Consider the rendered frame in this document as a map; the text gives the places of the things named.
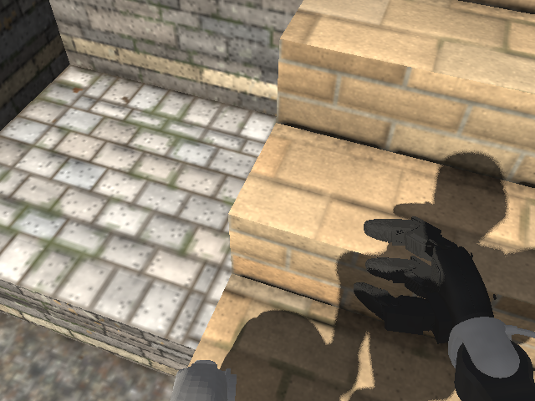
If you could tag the stairs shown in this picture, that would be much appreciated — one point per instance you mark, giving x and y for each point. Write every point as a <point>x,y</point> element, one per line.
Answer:
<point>386,109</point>

